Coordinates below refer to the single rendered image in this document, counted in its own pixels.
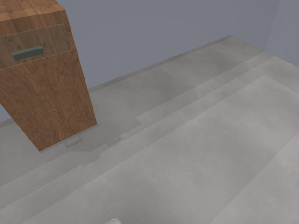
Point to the cabinet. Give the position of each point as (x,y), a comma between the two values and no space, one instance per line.
(47,97)

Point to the handle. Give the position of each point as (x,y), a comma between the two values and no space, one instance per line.
(26,53)

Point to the drawer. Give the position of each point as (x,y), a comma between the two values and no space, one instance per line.
(52,39)

